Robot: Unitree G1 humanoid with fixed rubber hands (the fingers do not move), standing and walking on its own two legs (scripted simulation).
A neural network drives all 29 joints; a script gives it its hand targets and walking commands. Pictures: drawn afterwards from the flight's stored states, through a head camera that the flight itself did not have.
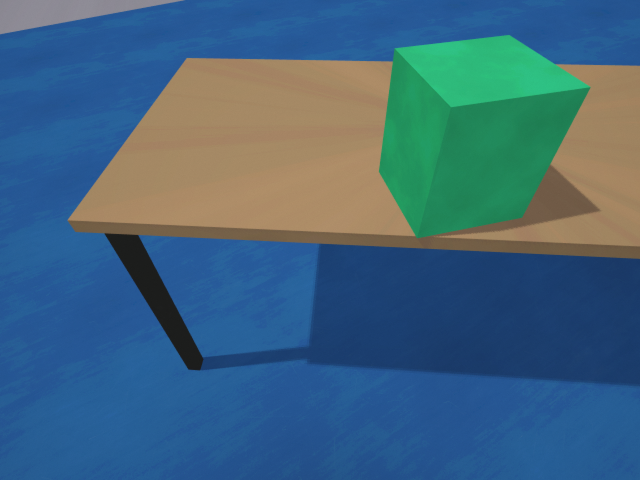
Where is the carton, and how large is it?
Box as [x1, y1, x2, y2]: [379, 35, 590, 237]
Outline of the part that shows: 590,87 509,35 395,48 379,172 415,235 417,237 421,237 521,217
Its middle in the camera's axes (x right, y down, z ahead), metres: +0.25 -0.19 +0.67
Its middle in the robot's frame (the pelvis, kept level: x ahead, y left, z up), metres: +0.65 -0.21 +0.10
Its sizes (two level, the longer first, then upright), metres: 0.210 0.200 0.250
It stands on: a table, 0.72 m high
